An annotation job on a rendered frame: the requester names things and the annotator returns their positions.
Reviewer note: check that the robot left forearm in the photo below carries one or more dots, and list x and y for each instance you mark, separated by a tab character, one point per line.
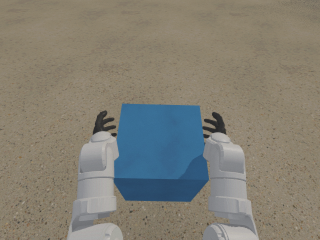
95	188

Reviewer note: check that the robot right upper arm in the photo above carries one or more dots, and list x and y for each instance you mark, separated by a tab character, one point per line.
227	231

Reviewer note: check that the robot left upper arm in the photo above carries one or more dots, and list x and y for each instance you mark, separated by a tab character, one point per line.
103	231

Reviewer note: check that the robot right forearm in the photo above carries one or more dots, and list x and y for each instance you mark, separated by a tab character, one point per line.
228	191

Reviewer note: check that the robot left hand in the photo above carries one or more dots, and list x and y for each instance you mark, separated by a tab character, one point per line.
100	122

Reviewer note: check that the carton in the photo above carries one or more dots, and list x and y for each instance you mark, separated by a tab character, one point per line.
160	150

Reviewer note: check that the robot right hand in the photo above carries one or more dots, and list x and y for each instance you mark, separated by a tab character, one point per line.
219	125

